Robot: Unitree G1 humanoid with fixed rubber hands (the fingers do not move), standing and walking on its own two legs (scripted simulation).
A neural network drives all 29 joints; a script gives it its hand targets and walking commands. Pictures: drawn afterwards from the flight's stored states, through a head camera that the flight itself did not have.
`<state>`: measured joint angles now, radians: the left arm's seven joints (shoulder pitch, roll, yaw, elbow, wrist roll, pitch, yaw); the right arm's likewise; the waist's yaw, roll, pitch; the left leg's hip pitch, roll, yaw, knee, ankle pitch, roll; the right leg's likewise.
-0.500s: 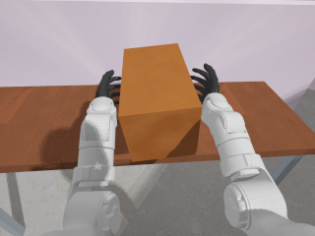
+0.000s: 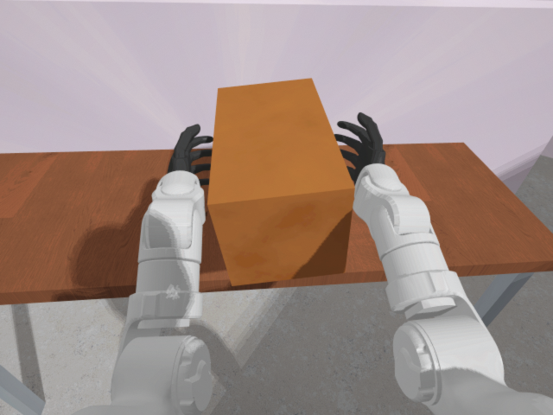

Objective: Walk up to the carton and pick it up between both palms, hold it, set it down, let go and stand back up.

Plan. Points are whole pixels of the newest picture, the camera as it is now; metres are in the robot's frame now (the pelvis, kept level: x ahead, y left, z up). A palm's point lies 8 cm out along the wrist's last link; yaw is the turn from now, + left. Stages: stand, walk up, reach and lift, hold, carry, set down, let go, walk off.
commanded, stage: hold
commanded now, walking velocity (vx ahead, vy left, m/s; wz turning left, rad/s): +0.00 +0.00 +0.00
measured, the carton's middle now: (275, 172) +0.44 +0.01 +0.16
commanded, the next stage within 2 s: none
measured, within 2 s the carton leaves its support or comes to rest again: neither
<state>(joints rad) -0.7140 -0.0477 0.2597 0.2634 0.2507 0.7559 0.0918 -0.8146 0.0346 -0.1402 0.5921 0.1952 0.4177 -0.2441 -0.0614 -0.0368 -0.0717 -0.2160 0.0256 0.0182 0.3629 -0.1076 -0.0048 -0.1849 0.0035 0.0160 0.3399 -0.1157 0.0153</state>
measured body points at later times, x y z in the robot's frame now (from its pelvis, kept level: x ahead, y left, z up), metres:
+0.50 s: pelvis +0.00 +0.00 +0.00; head -0.04 +0.02 +0.45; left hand +0.39 +0.14 +0.20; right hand +0.40 -0.12 +0.21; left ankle +0.06 +0.12 -0.75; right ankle +0.05 -0.13 -0.75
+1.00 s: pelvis +0.00 +0.00 +0.00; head -0.04 +0.02 +0.45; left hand +0.39 +0.14 +0.20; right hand +0.40 -0.12 +0.21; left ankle +0.06 +0.12 -0.75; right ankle +0.05 -0.13 -0.75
